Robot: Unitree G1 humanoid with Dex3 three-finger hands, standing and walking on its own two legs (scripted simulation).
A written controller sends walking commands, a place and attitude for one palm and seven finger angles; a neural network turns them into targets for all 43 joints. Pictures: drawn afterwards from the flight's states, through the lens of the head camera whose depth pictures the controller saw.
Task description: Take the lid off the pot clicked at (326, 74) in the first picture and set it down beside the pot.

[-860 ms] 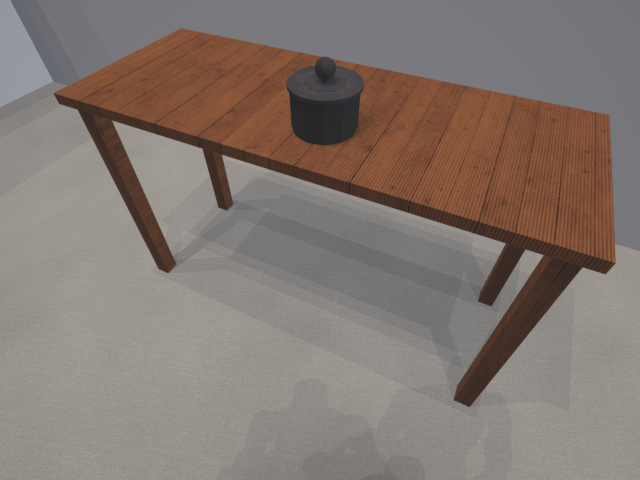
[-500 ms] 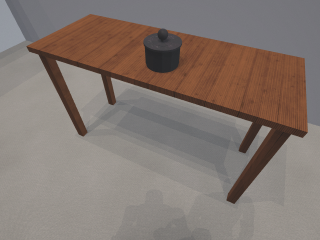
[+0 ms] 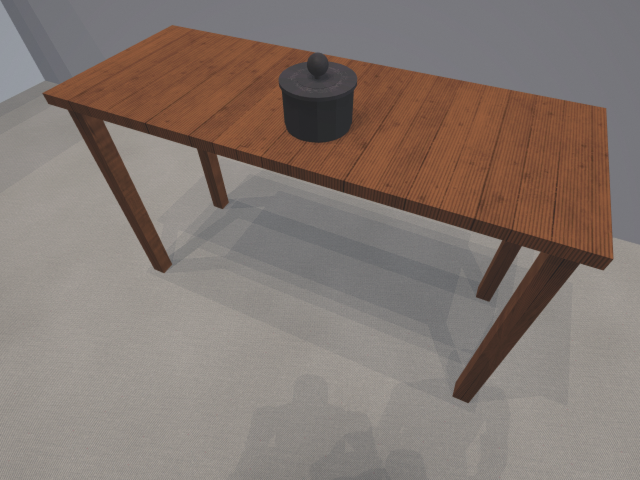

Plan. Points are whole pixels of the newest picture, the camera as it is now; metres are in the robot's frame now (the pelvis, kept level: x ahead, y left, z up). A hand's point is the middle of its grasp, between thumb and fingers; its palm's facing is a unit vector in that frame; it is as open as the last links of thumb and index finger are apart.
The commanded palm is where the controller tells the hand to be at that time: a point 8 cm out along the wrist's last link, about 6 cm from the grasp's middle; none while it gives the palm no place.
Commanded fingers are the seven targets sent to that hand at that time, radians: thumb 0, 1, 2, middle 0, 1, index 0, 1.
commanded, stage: turn to face it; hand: left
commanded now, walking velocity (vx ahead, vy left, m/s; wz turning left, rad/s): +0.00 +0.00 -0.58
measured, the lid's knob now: (317, 64) +0.84 +0.06 +0.13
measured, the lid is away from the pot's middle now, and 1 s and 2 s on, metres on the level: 0.00 0.00 0.00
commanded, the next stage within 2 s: take the last steps up to it in 0.60 s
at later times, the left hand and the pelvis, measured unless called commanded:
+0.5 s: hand out of the picture +0.09 +0.20 -0.18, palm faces -0.14 -0.96 -0.23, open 7.4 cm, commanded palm none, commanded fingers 0.00 0.90 0.90 -0.20 -0.30 -0.20 -0.30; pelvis +0.00 +0.02 -0.01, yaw -12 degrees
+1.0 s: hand out of the picture +0.10 +0.17 -0.17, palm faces -0.24 -0.95 -0.19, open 7.4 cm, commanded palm none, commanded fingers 0.00 0.90 0.90 -0.20 -0.30 -0.20 -0.30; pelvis +0.03 +0.00 +0.00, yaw -16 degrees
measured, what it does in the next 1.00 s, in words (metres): steps on the spot, turning right: right foot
